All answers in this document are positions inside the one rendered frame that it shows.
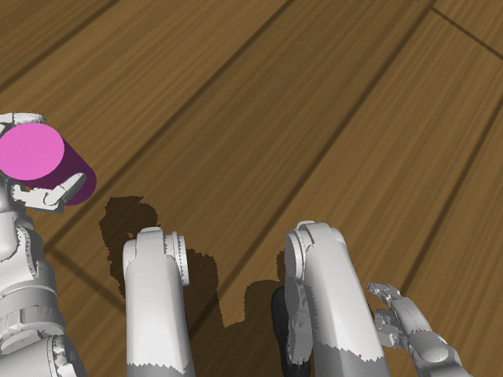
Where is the left robot hand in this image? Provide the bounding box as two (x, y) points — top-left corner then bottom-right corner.
(0, 113), (86, 214)

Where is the can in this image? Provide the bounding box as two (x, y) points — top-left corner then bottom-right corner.
(0, 123), (97, 206)

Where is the right robot arm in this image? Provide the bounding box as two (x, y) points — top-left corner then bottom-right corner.
(407, 331), (474, 377)

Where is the left robot arm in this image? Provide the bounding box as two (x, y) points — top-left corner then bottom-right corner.
(0, 210), (88, 377)

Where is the right robot hand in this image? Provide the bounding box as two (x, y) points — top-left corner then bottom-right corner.
(367, 283), (433, 350)

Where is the right robot foot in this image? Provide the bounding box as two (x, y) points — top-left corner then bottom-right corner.
(271, 286), (310, 377)

